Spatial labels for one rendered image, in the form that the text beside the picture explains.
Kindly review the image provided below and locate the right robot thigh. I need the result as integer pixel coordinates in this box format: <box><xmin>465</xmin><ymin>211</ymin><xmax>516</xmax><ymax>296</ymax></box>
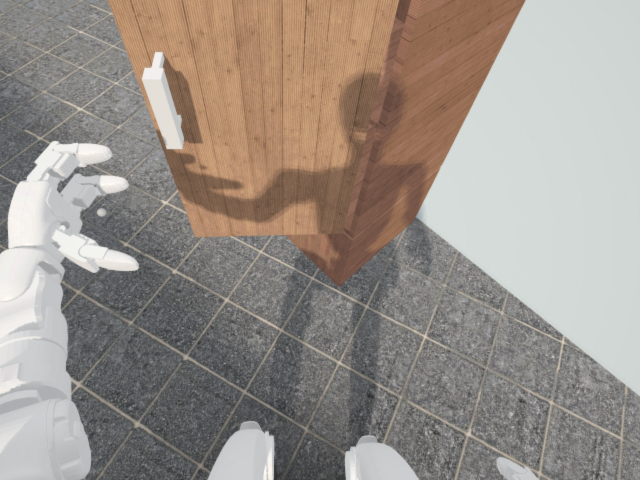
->
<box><xmin>345</xmin><ymin>443</ymin><xmax>419</xmax><ymax>480</ymax></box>

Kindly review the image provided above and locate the right robot hand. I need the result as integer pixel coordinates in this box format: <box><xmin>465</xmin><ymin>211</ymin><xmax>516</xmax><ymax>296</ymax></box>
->
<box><xmin>497</xmin><ymin>457</ymin><xmax>539</xmax><ymax>480</ymax></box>

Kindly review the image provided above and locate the robot left upper arm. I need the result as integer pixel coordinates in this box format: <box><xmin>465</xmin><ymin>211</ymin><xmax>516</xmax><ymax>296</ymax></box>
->
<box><xmin>0</xmin><ymin>398</ymin><xmax>91</xmax><ymax>480</ymax></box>

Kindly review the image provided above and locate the handle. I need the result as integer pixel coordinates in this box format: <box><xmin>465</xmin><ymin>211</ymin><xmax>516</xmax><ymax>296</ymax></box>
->
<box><xmin>142</xmin><ymin>52</ymin><xmax>184</xmax><ymax>149</ymax></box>

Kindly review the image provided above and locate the left robot hand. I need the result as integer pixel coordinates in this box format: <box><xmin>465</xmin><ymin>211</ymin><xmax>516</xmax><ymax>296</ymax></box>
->
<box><xmin>8</xmin><ymin>141</ymin><xmax>139</xmax><ymax>273</ymax></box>

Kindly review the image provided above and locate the left robot thigh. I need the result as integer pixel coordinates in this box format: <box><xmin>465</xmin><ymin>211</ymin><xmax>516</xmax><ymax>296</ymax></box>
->
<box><xmin>208</xmin><ymin>429</ymin><xmax>274</xmax><ymax>480</ymax></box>

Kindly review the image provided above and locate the robot left forearm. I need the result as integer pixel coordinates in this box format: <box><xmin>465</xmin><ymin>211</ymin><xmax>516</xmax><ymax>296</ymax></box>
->
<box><xmin>0</xmin><ymin>247</ymin><xmax>71</xmax><ymax>415</ymax></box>

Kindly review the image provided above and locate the cupboard door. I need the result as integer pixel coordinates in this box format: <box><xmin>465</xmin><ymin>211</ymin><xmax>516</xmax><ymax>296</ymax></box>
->
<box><xmin>108</xmin><ymin>0</ymin><xmax>399</xmax><ymax>237</ymax></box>

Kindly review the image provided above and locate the robot thigh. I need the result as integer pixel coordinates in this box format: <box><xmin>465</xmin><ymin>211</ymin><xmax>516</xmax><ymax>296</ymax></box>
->
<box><xmin>208</xmin><ymin>429</ymin><xmax>274</xmax><ymax>480</ymax></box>
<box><xmin>345</xmin><ymin>443</ymin><xmax>419</xmax><ymax>480</ymax></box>

